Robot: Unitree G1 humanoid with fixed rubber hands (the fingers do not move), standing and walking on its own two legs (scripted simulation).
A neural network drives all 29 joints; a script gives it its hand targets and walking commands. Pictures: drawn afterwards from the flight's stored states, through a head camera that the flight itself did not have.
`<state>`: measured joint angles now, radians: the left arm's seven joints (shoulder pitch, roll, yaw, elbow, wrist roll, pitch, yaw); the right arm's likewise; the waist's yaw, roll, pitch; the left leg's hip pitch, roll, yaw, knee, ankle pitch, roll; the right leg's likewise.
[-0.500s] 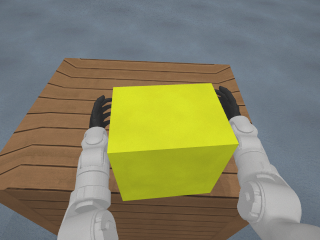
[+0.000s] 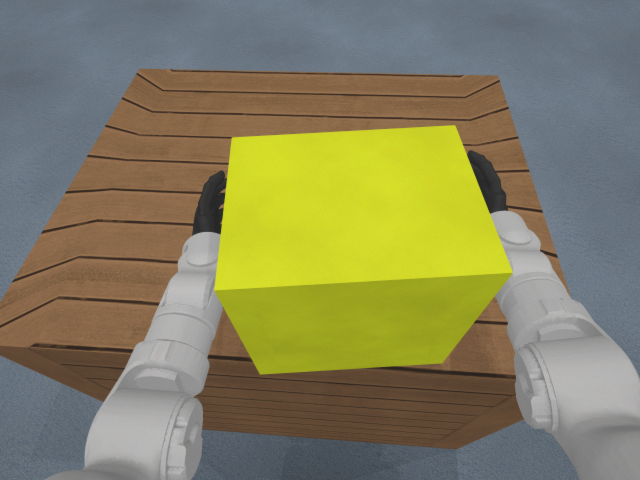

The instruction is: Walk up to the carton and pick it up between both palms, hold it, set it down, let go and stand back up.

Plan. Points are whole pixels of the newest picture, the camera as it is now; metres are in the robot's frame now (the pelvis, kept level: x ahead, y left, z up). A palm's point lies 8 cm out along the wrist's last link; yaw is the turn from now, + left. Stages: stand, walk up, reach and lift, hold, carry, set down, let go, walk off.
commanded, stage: set down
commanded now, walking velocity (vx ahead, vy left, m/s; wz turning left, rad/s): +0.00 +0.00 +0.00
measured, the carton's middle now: (347, 262) +0.37 +0.03 +0.05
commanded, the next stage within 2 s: none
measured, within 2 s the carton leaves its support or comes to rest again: neither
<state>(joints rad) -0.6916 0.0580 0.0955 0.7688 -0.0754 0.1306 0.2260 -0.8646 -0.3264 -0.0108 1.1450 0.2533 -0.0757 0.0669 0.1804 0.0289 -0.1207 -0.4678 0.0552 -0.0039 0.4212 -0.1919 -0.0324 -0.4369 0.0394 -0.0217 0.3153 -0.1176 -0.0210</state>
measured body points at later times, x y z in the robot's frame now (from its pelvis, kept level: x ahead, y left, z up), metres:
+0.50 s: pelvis -0.01 -0.03 +0.00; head +0.03 -0.03 +0.45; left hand +0.39 +0.24 +0.13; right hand +0.48 -0.19 +0.15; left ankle -0.01 +0.13 -0.74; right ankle +0.01 -0.11 -0.74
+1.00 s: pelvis -0.01 -0.01 +0.00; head +0.01 -0.03 +0.45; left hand +0.40 +0.25 +0.22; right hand +0.49 -0.20 +0.22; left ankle -0.01 +0.13 -0.74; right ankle +0.01 -0.11 -0.74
